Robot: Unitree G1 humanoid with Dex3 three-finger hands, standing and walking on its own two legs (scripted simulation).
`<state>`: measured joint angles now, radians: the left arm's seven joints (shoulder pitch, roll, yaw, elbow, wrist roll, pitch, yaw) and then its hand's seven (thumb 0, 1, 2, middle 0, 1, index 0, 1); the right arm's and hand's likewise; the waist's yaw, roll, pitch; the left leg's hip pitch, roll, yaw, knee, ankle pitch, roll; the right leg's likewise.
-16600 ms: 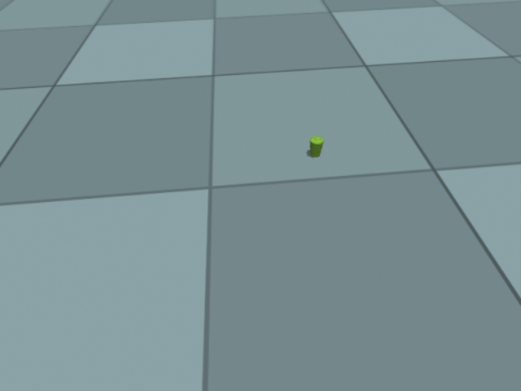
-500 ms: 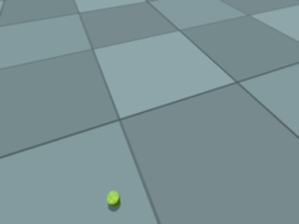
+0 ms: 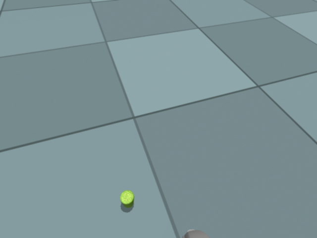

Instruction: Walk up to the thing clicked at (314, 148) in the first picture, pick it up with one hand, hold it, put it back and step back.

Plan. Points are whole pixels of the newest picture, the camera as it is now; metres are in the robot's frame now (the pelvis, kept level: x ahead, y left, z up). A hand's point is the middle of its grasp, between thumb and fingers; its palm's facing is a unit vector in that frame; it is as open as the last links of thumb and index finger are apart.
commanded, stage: walk up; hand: left
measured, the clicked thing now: (127, 200) +0.44 +0.17 -0.70
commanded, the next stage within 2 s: stand in 1.98 s
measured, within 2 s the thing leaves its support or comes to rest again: neither
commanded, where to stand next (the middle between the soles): +0.06 -0.06 m, yaw -1 degrees
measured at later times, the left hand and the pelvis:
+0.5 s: hand out of the picture +0.16 +0.16 -0.15, palm faces -0.10 -0.93 -0.34, open 7.4 cm; pelvis +0.02 -0.09 +0.00, yaw -4 degrees
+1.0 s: hand out of the picture +0.05 +0.25 -0.16, palm faces +0.08 -0.90 -0.44, open 7.4 cm; pelvis -0.04 -0.04 -0.02, yaw +2 degrees
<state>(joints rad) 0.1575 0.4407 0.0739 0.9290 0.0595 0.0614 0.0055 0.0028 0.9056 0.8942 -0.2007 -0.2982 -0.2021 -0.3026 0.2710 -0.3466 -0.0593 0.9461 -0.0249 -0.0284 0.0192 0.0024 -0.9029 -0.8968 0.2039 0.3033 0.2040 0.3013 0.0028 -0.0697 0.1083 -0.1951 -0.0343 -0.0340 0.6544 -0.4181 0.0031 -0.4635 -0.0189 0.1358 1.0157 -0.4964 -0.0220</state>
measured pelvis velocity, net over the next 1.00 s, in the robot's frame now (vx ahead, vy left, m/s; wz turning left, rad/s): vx -0.04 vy -0.04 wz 0.03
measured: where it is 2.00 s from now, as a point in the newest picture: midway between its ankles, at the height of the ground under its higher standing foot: outside the picture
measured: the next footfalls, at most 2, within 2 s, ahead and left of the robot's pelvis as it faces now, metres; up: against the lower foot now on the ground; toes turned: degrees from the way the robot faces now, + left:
right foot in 0.38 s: +0.12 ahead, -0.20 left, +0.00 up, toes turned -2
left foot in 0.92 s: +0.02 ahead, +0.08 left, +0.00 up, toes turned -1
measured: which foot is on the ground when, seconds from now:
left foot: down 0.00-0.40, up 0.42-0.90, down 0.92-1.00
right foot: up 0.00-0.36, down 0.38-0.96, up 0.98-1.00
